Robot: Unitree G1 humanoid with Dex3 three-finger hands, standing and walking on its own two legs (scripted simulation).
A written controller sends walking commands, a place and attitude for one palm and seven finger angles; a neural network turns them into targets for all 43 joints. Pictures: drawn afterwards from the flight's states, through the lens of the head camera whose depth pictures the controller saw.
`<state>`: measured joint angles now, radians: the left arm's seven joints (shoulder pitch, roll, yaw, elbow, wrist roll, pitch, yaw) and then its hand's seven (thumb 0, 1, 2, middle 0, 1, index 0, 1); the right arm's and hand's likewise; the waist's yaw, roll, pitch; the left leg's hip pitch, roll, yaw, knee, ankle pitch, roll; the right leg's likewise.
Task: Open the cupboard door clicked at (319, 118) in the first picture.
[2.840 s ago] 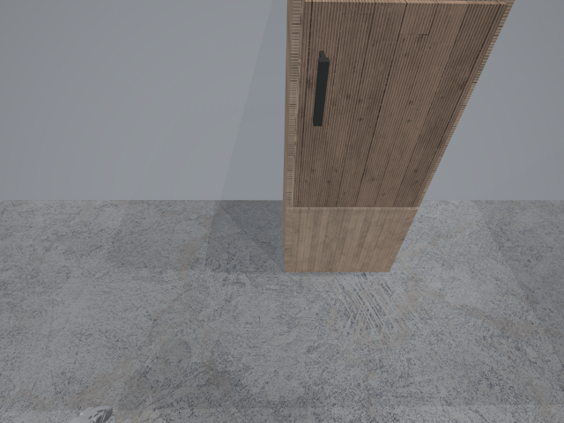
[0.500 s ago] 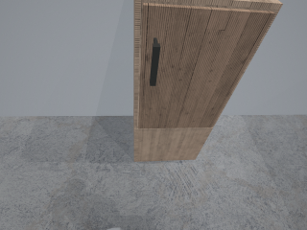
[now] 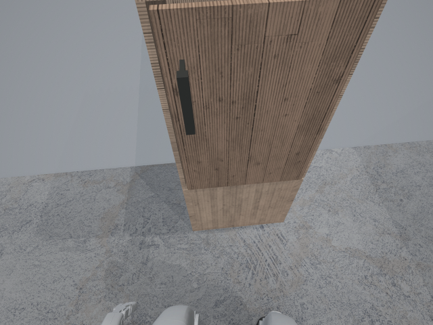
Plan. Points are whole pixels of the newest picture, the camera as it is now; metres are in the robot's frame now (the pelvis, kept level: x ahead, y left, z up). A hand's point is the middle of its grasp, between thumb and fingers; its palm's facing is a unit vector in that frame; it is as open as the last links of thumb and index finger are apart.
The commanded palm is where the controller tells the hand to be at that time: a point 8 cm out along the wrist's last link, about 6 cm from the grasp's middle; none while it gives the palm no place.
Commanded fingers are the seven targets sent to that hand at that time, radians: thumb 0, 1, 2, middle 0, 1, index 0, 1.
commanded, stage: come to a stop and stand still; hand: left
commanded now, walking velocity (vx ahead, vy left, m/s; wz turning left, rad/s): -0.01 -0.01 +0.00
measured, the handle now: (186, 99) +0.53 +0.08 +0.10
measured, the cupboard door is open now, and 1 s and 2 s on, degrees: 0 0 0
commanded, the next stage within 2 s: none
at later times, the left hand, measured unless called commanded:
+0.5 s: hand out of the picture -0.05 +0.26 -0.17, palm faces +0.04 -0.98 -0.19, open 7.4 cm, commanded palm none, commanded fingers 0.00 0.90 0.90 -0.20 -0.30 -0.20 -0.30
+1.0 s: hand out of the picture -0.13 +0.19 -0.16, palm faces +0.04 -0.99 -0.13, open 7.4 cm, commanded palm none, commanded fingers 0.00 0.90 0.90 -0.20 -0.30 -0.20 -0.30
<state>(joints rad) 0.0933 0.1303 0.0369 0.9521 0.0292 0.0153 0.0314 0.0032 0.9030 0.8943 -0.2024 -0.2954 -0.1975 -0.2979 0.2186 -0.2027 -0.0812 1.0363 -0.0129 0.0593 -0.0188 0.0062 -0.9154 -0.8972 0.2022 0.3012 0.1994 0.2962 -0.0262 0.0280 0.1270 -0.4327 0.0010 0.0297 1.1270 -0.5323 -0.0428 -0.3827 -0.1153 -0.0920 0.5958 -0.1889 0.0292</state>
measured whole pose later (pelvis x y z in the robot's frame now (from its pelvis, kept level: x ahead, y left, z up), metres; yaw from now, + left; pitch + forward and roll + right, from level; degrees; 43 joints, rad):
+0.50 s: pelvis -0.04 +0.08 +0.02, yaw -1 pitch -1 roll -1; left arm 0.29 0.20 0.04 1.11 0.02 0.07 0.03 0.01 0.91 0.90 -0.20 -0.29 -0.19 -0.30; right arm 0.25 -0.13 -0.03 1.06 -0.01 -0.01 -0.05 0.00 -0.93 -0.90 0.21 0.30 0.20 0.30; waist 0.01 -0.05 0.02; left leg -0.17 -0.08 0.12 0.35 -0.17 0.12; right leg -0.22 -0.04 0.01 0.72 -0.43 0.04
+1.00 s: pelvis -0.09 +0.05 +0.02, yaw -1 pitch -1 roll +0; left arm 0.37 0.08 0.00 1.16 0.02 0.01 0.04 0.00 0.90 0.89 -0.20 -0.30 -0.20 -0.30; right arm 0.34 -0.10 -0.03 1.18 -0.01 0.02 -0.02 0.00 -0.91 -0.90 0.20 0.30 0.20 0.30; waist -0.01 -0.01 0.00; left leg -0.23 -0.05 0.11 0.34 -0.10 0.07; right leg -0.15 -0.01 -0.02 0.44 -0.27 -0.01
